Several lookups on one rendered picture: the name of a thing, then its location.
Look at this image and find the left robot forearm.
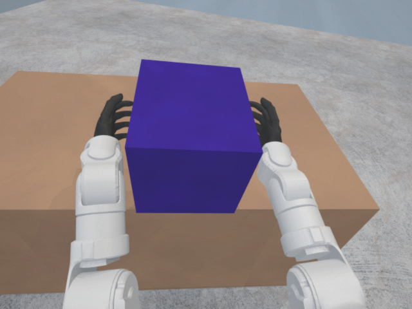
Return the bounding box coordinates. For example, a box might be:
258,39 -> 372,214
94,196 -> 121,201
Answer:
62,135 -> 129,309

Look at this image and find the right robot forearm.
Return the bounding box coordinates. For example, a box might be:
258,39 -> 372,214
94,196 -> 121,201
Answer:
257,142 -> 365,304

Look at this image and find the robot right hand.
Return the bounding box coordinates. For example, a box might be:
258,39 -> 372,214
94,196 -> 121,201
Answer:
249,97 -> 282,147

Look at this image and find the robot right upper arm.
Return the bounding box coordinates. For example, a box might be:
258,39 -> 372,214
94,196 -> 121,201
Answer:
286,258 -> 381,309

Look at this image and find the pedestal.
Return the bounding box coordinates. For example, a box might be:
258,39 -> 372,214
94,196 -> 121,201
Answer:
0,71 -> 380,295

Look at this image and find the robot left hand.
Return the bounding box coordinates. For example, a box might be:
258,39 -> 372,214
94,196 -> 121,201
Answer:
94,93 -> 133,140

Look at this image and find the robot left upper arm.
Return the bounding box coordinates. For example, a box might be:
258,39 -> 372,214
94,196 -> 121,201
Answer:
64,268 -> 140,309

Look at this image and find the carton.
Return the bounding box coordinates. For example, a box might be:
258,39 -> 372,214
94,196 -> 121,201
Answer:
125,59 -> 263,213

